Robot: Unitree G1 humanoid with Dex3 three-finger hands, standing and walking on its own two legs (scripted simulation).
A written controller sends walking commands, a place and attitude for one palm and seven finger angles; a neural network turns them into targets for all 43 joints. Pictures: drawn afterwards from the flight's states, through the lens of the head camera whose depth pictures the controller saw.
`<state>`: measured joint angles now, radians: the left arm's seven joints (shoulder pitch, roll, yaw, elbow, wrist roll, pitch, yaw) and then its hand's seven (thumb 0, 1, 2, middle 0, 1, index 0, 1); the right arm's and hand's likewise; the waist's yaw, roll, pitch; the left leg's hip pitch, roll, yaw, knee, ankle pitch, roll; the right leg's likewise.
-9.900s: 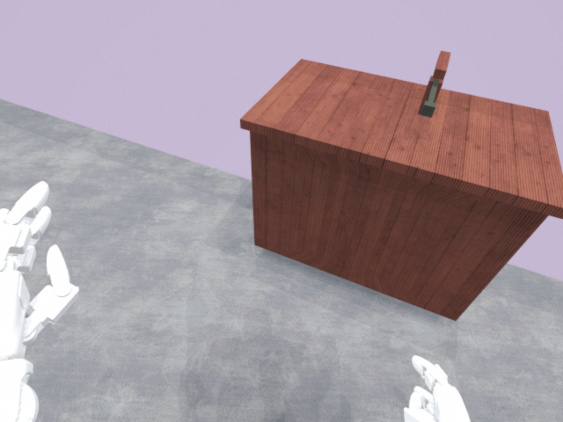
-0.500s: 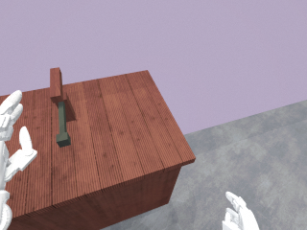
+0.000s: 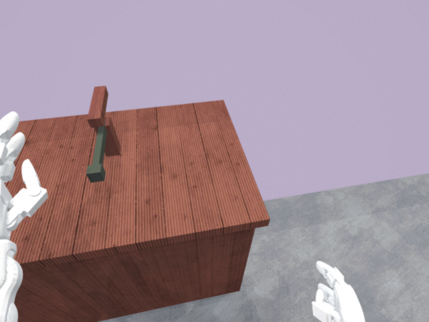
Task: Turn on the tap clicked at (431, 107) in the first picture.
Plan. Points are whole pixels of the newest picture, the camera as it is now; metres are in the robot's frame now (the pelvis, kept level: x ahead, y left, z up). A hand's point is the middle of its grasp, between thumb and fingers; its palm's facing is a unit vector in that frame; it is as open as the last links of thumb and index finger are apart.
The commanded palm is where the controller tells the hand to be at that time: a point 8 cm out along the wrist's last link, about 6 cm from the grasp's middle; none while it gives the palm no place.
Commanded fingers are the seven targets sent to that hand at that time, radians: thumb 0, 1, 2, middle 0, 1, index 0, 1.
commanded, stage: turn the palm inward beside the body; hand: left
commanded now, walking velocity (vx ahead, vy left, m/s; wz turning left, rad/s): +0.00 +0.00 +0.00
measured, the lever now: (96, 173) +0.36 +0.31 +0.06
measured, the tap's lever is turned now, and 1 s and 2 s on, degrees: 0 0 0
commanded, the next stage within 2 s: reach beside the lever's end, fingers flat in 1.70 s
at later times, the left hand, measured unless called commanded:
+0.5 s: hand (79, 197) +0.25 +0.25 +0.14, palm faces +0.41 -0.87 -0.27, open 7.4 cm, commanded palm +0.20 +0.29 +0.16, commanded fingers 0.00 0.90 0.90 -0.20 -0.30 -0.20 -0.30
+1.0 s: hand (75, 219) +0.21 +0.24 +0.14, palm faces +0.45 -0.88 -0.17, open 7.4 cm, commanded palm +0.16 +0.28 +0.14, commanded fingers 0.00 0.90 0.90 -0.20 -0.30 -0.20 -0.30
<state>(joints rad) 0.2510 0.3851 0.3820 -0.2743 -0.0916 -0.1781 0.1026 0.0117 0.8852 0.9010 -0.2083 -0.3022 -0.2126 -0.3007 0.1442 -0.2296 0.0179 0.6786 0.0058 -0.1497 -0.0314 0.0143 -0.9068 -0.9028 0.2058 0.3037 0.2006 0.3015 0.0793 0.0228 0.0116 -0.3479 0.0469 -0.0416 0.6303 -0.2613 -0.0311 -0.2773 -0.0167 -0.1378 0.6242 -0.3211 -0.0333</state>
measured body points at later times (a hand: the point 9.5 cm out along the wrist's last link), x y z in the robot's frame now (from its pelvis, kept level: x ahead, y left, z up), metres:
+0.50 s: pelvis +0.05 +0.01 +0.00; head +0.06 -0.01 +0.45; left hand +0.22 +0.30 +0.16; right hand +0.23 -0.24 -0.09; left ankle +0.05 +0.15 -0.72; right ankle +0.01 -0.09 -0.72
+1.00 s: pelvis +0.02 +0.01 -0.01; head +0.01 +0.00 +0.44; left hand +0.18 +0.29 +0.15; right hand +0.22 -0.20 -0.07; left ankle +0.05 +0.15 -0.72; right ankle +0.01 -0.09 -0.72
